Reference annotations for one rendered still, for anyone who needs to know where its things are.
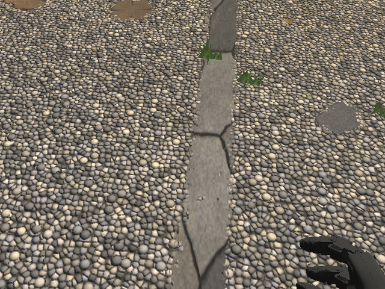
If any robot right hand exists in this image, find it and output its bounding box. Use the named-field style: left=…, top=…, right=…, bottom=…
left=296, top=234, right=385, bottom=289

